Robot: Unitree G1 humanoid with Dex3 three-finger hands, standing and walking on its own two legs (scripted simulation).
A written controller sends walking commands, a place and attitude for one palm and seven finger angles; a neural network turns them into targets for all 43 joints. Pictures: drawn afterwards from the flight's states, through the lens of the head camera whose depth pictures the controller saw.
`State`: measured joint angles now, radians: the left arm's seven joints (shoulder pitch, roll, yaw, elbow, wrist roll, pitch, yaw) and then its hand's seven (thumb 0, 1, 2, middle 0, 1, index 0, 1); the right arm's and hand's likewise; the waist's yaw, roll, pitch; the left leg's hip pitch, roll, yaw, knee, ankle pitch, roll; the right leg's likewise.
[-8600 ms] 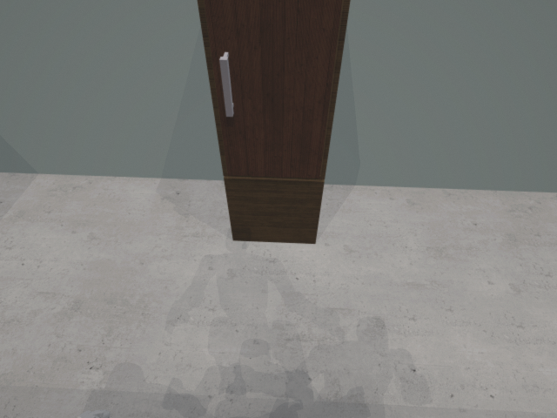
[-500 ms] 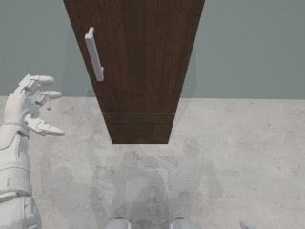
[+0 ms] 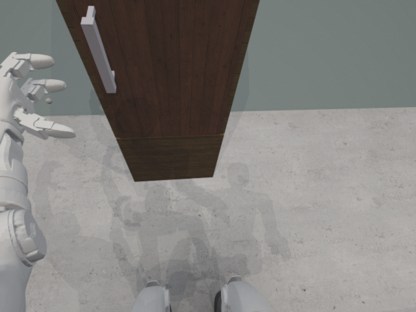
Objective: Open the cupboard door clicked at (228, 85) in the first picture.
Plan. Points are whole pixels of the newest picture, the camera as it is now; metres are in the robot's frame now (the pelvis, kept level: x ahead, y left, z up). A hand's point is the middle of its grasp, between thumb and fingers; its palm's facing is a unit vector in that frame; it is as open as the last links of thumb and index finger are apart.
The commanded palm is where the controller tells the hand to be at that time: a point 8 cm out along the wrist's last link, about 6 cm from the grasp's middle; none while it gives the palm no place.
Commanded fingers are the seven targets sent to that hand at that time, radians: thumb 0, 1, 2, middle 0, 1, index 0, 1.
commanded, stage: move the hooked fingers beside the handle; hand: left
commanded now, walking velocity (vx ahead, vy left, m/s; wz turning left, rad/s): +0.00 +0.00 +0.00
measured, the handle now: (102, 53) +0.61 +0.19 +0.08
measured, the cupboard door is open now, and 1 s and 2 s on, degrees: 0 0 0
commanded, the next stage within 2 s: slide the fingers in behind the handle in 1.24 s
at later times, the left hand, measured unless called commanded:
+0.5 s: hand (61, 69) +0.55 +0.25 +0.09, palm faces +0.03 -1.00 -0.01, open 14.0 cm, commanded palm +0.53 +0.29 +0.08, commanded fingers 0.00 -0.50 0.30 -0.30 -1.20 -0.30 -1.20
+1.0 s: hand (55, 75) +0.54 +0.26 +0.08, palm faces +0.04 -1.00 -0.02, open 14.0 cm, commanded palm +0.53 +0.30 +0.07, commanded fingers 0.00 -0.50 0.30 -0.30 -1.20 -0.30 -1.20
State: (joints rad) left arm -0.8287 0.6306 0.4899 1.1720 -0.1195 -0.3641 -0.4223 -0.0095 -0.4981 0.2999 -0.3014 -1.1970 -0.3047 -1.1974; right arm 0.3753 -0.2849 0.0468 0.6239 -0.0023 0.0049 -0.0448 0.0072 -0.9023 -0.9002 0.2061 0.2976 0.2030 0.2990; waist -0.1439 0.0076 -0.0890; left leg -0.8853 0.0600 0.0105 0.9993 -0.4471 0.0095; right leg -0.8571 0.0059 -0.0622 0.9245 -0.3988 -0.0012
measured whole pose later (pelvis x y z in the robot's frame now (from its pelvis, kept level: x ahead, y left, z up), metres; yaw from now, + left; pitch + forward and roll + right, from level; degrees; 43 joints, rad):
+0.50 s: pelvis +0.01 +0.01 -0.01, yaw -1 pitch +24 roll -4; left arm -1.05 0.75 0.51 1.30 -0.04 -0.33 -0.37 -0.01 -0.50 0.30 -0.30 -1.20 -0.30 -1.20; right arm 0.44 -0.28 0.07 0.61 -0.03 0.09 -0.02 0.00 -0.90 -0.90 0.21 0.30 0.20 0.30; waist -0.22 0.03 -0.08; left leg -0.98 0.07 0.01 1.03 -0.46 0.02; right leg -0.94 0.02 -0.06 0.92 -0.39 0.01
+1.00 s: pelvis +0.01 +0.01 +0.00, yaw -1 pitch +24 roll -5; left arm -0.99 0.74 0.52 1.25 -0.06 -0.34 -0.39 -0.01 -0.50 0.30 -0.30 -1.20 -0.30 -1.20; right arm 0.41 -0.28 0.06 0.60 -0.03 0.11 -0.01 0.00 -0.90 -0.90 0.21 0.30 0.20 0.30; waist -0.21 0.02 -0.09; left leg -0.98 0.08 0.00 1.03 -0.48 0.02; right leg -0.93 0.03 -0.07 0.91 -0.40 0.01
